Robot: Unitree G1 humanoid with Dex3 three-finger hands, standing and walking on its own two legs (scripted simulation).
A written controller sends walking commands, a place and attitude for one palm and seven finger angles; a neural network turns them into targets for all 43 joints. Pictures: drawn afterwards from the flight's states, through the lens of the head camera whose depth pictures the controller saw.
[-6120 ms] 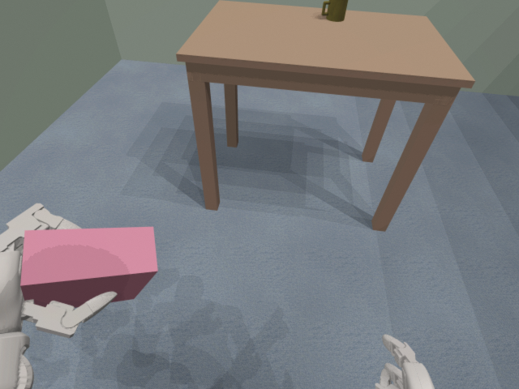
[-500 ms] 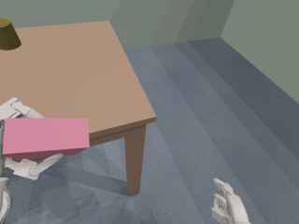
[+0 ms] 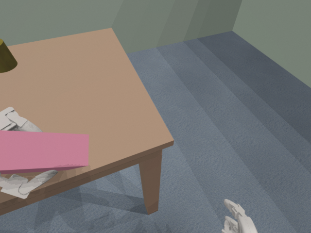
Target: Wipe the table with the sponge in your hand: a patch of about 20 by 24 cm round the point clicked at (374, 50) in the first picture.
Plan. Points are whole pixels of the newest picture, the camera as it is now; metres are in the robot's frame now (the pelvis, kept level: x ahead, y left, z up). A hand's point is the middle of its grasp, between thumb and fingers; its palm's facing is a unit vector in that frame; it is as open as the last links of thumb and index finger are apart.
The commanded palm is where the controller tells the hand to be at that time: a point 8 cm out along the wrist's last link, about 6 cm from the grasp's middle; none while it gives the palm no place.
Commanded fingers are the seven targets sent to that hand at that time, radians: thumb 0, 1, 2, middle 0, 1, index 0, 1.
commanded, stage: shuffle to correct the standing spot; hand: left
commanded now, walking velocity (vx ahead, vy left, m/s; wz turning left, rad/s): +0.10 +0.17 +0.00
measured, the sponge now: (53, 154) +0.23 +0.20 +0.16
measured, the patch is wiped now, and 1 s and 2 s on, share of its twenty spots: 0.00 0.00 0.00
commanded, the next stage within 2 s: come to a stop and stand still in 0.04 s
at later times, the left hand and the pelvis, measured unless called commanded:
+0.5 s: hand out of the picture +0.25 +0.31 +0.19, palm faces +0.41 -0.81 -0.42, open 9.7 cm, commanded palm +0.19 +0.34 +0.20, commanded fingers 0.00 0.10 1.30 -1.20 -1.60 -1.20 -1.60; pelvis +0.04 +0.06 +0.01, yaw +1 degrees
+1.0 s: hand out of the picture +0.23 +0.35 +0.16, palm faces +0.31 -0.85 -0.43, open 9.7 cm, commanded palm +0.17 +0.38 +0.20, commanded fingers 0.00 0.10 1.30 -1.20 -1.60 -1.20 -1.60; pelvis +0.02 +0.10 +0.02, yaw +0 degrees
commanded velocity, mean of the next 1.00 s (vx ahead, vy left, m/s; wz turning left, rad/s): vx -0.03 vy -0.04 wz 0.00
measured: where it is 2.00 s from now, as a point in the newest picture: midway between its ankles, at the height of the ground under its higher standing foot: outside the picture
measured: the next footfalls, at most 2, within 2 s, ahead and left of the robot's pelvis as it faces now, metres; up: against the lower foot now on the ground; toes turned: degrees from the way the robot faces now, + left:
left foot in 0.24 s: +0.10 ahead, +0.19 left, +0.00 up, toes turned +0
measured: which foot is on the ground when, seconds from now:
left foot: up 0.00-0.22, down 0.24-1.00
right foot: down 0.00-1.00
